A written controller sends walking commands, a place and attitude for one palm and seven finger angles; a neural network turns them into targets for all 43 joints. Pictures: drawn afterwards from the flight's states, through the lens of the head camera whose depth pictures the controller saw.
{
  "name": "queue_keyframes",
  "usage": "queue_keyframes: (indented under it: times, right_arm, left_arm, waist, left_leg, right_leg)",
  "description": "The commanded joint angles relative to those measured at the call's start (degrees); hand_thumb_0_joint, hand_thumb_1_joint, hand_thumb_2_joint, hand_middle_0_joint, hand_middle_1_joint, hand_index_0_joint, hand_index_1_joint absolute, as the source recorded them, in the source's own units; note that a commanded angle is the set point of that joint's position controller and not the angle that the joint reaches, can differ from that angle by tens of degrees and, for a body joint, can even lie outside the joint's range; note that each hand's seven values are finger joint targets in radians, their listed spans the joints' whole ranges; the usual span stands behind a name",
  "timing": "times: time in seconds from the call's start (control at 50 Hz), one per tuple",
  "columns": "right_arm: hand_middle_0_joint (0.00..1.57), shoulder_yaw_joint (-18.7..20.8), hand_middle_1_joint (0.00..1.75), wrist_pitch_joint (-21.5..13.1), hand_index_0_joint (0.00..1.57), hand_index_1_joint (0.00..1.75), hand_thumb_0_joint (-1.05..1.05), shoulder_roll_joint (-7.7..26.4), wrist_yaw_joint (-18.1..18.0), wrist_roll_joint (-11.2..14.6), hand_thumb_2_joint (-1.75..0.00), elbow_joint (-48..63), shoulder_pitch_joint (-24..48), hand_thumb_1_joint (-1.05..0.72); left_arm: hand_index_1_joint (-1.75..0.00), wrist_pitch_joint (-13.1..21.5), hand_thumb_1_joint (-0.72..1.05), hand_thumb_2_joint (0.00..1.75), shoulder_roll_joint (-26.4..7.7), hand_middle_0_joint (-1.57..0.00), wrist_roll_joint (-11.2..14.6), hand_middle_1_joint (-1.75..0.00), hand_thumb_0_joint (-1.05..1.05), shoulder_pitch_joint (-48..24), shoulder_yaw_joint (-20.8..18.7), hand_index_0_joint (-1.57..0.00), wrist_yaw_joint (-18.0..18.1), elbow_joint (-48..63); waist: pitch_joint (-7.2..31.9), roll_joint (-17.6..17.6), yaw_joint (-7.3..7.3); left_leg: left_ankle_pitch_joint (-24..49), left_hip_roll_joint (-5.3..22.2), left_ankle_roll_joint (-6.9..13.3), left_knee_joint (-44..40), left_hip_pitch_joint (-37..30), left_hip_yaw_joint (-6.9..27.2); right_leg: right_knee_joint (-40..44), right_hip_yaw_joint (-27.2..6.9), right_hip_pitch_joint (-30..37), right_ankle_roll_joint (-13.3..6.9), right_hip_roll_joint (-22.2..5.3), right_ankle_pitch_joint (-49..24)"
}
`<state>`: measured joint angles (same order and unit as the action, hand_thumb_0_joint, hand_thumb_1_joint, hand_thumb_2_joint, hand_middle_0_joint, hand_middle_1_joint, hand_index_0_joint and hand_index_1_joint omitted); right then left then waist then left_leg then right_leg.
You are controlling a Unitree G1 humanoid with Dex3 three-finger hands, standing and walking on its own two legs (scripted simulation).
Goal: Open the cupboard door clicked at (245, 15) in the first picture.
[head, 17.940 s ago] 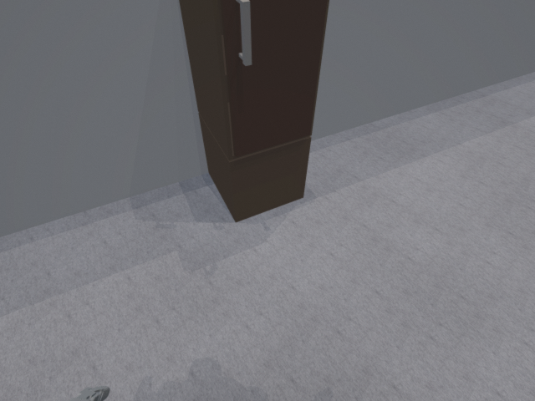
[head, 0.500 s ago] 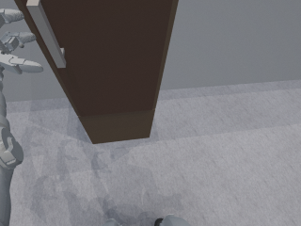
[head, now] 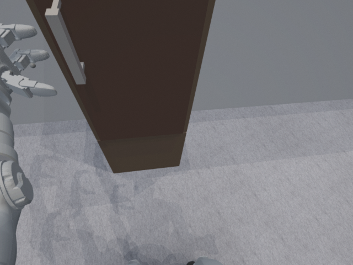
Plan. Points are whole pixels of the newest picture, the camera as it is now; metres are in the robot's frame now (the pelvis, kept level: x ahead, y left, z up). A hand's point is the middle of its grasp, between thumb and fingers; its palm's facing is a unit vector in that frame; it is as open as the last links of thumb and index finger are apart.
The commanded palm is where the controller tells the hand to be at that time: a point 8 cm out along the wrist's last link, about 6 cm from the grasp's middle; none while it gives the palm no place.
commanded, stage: move the hooked fingers beside the handle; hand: left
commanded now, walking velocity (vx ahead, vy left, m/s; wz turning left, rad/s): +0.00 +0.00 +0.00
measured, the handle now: (70, 45) +0.56 +0.20 +0.15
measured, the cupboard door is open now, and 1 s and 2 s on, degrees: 0 0 0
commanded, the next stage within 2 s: slide the fingers in behind the handle in 0.08 s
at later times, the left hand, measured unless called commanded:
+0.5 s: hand (48, 62) +0.51 +0.24 +0.14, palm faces +0.06 -1.00 +0.00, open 14.0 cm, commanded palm +0.48 +0.28 +0.14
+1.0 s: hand (63, 62) +0.51 +0.21 +0.14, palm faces +0.06 -1.00 +0.02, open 14.0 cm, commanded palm +0.49 +0.25 +0.14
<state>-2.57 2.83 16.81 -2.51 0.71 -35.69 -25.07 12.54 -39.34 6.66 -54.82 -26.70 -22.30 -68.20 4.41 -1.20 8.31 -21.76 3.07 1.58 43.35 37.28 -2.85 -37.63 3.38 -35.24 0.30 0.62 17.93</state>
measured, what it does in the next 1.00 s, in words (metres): stands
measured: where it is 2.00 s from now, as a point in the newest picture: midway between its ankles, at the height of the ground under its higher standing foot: outside the picture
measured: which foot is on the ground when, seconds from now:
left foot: down 0.00-1.00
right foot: down 0.00-1.00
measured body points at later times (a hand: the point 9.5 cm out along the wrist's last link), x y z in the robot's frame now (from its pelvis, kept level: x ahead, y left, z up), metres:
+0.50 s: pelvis +0.00 -0.01 +0.00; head +0.10 +0.01 +0.44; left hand +0.50 +0.29 +0.15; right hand -0.01 -0.27 -0.11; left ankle -0.02 +0.09 -0.71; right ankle -0.01 -0.13 -0.71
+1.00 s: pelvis +0.00 -0.01 +0.00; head +0.09 +0.01 +0.44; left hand +0.50 +0.26 +0.14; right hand +0.01 -0.27 -0.11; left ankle -0.02 +0.09 -0.71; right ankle -0.01 -0.13 -0.71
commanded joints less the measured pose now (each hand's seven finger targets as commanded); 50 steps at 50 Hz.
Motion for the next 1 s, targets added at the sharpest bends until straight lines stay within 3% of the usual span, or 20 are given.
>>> queue_keyframes:
  times: [0.0,0.06,0.1,0.16,0.2,0.24,0.3,0.36,0.44,0.5,0.54,0.58,0.64,0.68,0.72,0.76,0.8,0.86,0.9,0.98]
  right_arm:
    - [0.2,4.03,0.3,-1.34,0.2,0.3,0.0,10.58,-1.01,-0.15,-0.9,1.89,-8.17,-0.9]
    - [0.2,3.65,0.3,-1.37,0.2,0.3,0.0,10.27,-0.89,-0.26,-0.9,2.03,-7.88,-0.9]
    - [0.2,3.39,0.3,-1.31,0.2,0.3,0.0,10.4,-0.8,-0.37,-0.9,2.62,-7.85,-0.9]
    - [0.2,3.4,0.3,-1.46,0.2,0.3,0.0,10.48,-0.85,-0.34,-0.9,3.49,-7.81,-0.9]
    - [0.2,3.61,0.3,-1.74,0.2,0.3,0.0,10.12,-0.76,-0.4,-0.9,3.72,-7.71,-0.9]
    - [0.2,3.5,0.3,-1.91,0.2,0.3,0.0,10.13,-0.66,-0.47,-0.9,3.01,-7.89,-0.9]
    - [0.2,3.46,0.3,-1.74,0.2,0.3,0.0,10.45,-0.82,-0.25,-0.9,2.74,-8.02,-0.9]
    - [0.2,3.35,0.3,-1.85,0.2,0.3,0.0,10.14,-0.78,-0.42,-0.9,2.62,-8.0,-0.9]
    - [0.2,3.63,0.3,-1.77,0.2,0.3,0.0,10.01,-0.58,-0.54,-0.9,2.47,-8.74,-0.9]
    - [0.2,3.68,0.3,-1.79,0.2,0.3,0.0,10.31,-0.64,-0.47,-0.9,2.4,-9.0,-0.9]
    - [0.2,3.74,0.3,-1.8,0.2,0.3,0.0,10.38,-0.53,-0.63,-0.9,2.61,-9.33,-0.9]
    - [0.2,3.93,0.3,-1.81,0.2,0.3,0.0,9.66,-0.11,-0.72,-0.9,2.91,-9.01,-0.9]
    - [0.2,4.09,0.3,-1.64,0.2,0.3,0.0,9.54,0.22,-0.63,-0.9,3.05,-8.76,-0.9]
    - [0.2,4.17,0.3,-1.55,0.2,0.3,0.0,9.65,0.16,-0.44,-0.9,2.83,-8.28,-0.9]
    - [0.2,4.25,0.3,-1.59,0.2,0.3,0.0,9.85,0.0,-0.33,-0.9,2.79,-8.23,-0.9]
    - [0.2,4.17,0.3,-1.66,0.2,0.3,0.0,9.77,-0.11,-0.42,-0.9,2.81,-8.26,-0.9]
    - [0.2,3.97,0.3,-1.98,0.2,0.3,0.0,9.35,-0.1,-0.38,-0.9,2.58,-7.87,-0.9]
    - [0.2,4.11,0.3,-2.33,0.2,0.3,0.0,9.37,0.04,-0.72,-0.9,2.29,-8.31,-0.9]
    - [0.2,4.04,0.3,-2.67,0.2,0.3,0.0,9.23,0.14,-0.74,-0.9,2.12,-8.04,-0.9]
    - [0.2,3.86,0.3,-2.89,0.2,0.3,0.0,9.26,0.22,-0.74,-0.9,1.78,-8.07,-0.9]
  left_arm:
    - [-1.2,3.98,-0.5,0.3,-14.97,-0.3,1.78,-1.2,0.0,-28.25,-1.33,-0.3,0.55,11.37]
    - [-1.2,2.38,-0.5,0.3,-13.96,-0.3,-0.38,-1.2,0.0,-28.49,0.76,-0.3,1.62,9.54]
    - [-1.2,1.71,-0.5,0.3,-15.26,-0.3,-1.29,-1.2,0.0,-27.0,0.21,-0.3,2.52,7.63]
    - [-1.2,3.04,-0.5,0.3,-17.75,-0.3,-1.04,-1.2,0.0,-28.8,-1.69,-0.3,3.02,9.67]
    - [-1.2,4.49,-0.5,0.3,-15.86,-0.3,-0.63,-1.2,0.0,-29.97,-0.79,-0.3,2.72,12.33]
    - [-1.2,5.33,-0.5,0.3,-14.1,-0.3,-0.04,-1.2,0.0,-31.42,0.31,-0.3,2.42,11.81]
    - [-1.2,4.64,-0.5,0.3,-16.1,-0.3,0.29,-1.2,0.0,-30.03,-1.29,-0.3,1.92,8.81]
    - [-1.2,3.92,-0.5,0.3,-15.7,-0.3,-0.64,-1.2,0.0,-31.29,-0.27,-0.3,2.03,10.32]
    - [-1.2,3.61,-0.5,0.3,-13.07,-0.3,-0.13,-1.2,0.0,-29.49,0.8,-0.3,2.7,10.25]
    - [-1.2,3.18,-0.5,0.3,-14.57,-0.3,0.39,-1.2,0.0,-30.0,-0.73,-0.3,3.09,9.65]
    - [-1.2,3.54,-0.5,0.3,-16.74,-0.3,-0.15,-1.2,0.0,-29.56,-2.43,-0.3,3.54,10.76]
    - [-1.2,4.22,-0.5,0.3,-14.25,-0.3,-0.57,-1.2,0.0,-28.36,-0.97,-0.3,4.0,13.73]
    - [-1.2,4.42,-0.5,0.3,-11.79,-0.3,-0.14,-1.2,0.0,-26.1,0.23,-0.3,4.48,14.07]
    - [-1.2,3.81,-0.5,0.3,-11.07,-0.3,0.3,-1.2,0.0,-27.11,0.68,-0.3,4.37,13.54]
    - [-1.2,2.93,-0.5,0.3,-11.73,-0.3,0.74,-1.2,0.0,-25.7,-0.6,-0.3,4.5,11.54]
    - [-1.2,2.89,-0.5,0.3,-12.41,-0.3,0.41,-1.2,0.0,-27.22,-0.85,-0.3,4.97,12.42]
    - [-1.2,3.17,-0.5,0.3,-9.52,-0.3,-0.31,-1.2,0.0,-29.83,2.22,-0.3,5.6,13.51]
    - [-1.2,4.18,-0.5,0.3,-10.33,-0.3,-0.55,-1.2,0.0,-29.93,0.89,-0.3,6.74,13.62]
    - [-1.2,4.4,-0.5,0.3,-7.52,-0.3,-0.02,-1.2,0.0,-30.95,2.43,-0.3,7.0,12.96]
    - [-1.2,3.77,-0.5,0.3,-7.83,-0.3,-0.66,-1.2,0.0,-30.75,2.17,-0.3,7.74,9.5]
  waist:
    - [23.1,-6.98,1.21]
    - [21.11,-9.5,1.17]
    - [19.83,-7.36,0.97]
    - [22.84,-5.18,0.99]
    - [25.63,-7.7,0.96]
    - [24.47,-7.85,1.96]
    - [23.6,-5.1,1.76]
    - [24.75,-10.22,1.24]
    - [23.9,-6.99,1.81]
    - [23.63,-4.37,1.69]
    - [25.13,-6.78,0.86]
    - [27.64,-9.96,0.09]
    - [25.18,-7.2,0.53]
    - [23.84,-7.53,0.8]
    - [22.22,-4.79,0.67]
    - [23.13,-5.36,0.59]
    - [21.39,-7.47,1.54]
    - [24.04,-6.53,1.27]
    - [23.52,-6.04,1.87]
    - [22.12,-5.04,1.81]
  left_leg:
    - [25.53,-0.44,-0.12,-3.55,-20.67,5.32]
    - [26.19,-0.73,-0.27,-3.64,-19.68,5.44]
    - [23.89,-0.79,-0.18,-3.84,-17.12,5.29]
    - [24.01,-0.98,0.18,-3.51,-16.43,4.81]
    - [25.97,-0.87,-0.1,-2.97,-19.31,4.86]
    - [25.67,-0.76,-0.02,-2.57,-19.74,4.99]
    - [22.23,-0.97,0.39,-2.99,-16.36,4.58]
    - [23.3,-1.24,0.21,-2.97,-17.31,4.46]
    - [24.52,-0.88,0.34,-2.74,-17.76,4.73]
    - [21.86,-1.1,0.65,-3.29,-14.75,4.06]
    - [23.47,-1.23,0.62,-3.09,-15.82,4.02]
    - [27.24,-1.13,0.26,-2.69,-18.69,3.9]
    - [27.19,-0.97,0.5,-2.75,-18.39,3.76]
    - [24.35,-1.06,0.46,-3.34,-17.42,3.55]
    - [22.64,-1.07,0.67,-3.64,-15.74,3.39]
    - [22.58,-1.31,0.74,-3.78,-15.79,3.43]
    - [22.07,-1.24,0.55,-3.9,-16.5,3.74]
    - [23.4,-1.15,0.42,-3.33,-17.94,4.21]
    - [22.97,-1.18,0.27,-3.37,-18.08,4.17]
    - [21.39,-1.31,0.31,-3.26,-15.86,4.22]
  right_leg:
    - [1.99,-0.73,4.91,-1.16,2.4,-18.64]
    - [1.59,-0.6,3.38,-1.22,2.03,-18.33]
    - [1.56,-0.69,4.04,-1.16,1.91,-17.55]
    - [1.16,-1.36,7.45,-0.99,1.91,-19.97]
    - [0.86,-1.35,6.99,-1.12,2.07,-20.79]
    - [0.97,-1.3,5.47,-1.17,2.25,-20.02]
    - [1.32,-1.69,7.34,-0.93,2.18,-19.52]
    - [1.09,-1.65,6.79,-1.13,1.88,-19.86]
    - [1.36,-1.22,6.0,-1.09,2.34,-19.98]
    - [1.69,-1.73,8.78,-0.79,2.16,-20.43]
    - [1.13,-1.76,9.22,-1.13,2.14,-21.61]
    - [0.75,-1.68,9.06,-1.16,2.2,-23.35]
    - [1.2,-1.45,8.64,-1.11,2.51,-23.34]
    - [1.74,-1.56,8.7,-1.02,2.39,-21.95]
    - [2.05,-1.53,9.17,-1.06,2.33,-21.44]
    - [1.94,-1.73,9.76,-1.01,2.15,-21.71]
    - [2.1,-1.59,7.4,-1.03,2.02,-20.06]
    - [1.5,-1.56,7.69,-1.07,2.21,-20.51]
    - [1.58,-1.44,7.1,-1.02,2.21,-20.09]
    - [1.23,-1.47,6.89,-1.04,2.07,-19.24]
